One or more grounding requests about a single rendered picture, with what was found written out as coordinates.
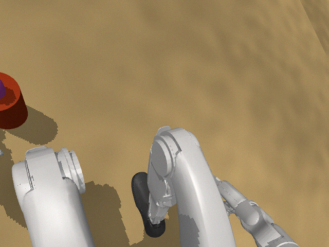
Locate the right robot hand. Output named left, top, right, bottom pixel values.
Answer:
left=214, top=176, right=247, bottom=216

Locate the right robot arm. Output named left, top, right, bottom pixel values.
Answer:
left=235, top=200, right=299, bottom=247

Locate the bottle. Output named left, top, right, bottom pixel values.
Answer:
left=0, top=72, right=28, bottom=129

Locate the right robot foot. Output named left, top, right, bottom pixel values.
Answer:
left=131, top=172, right=166, bottom=238

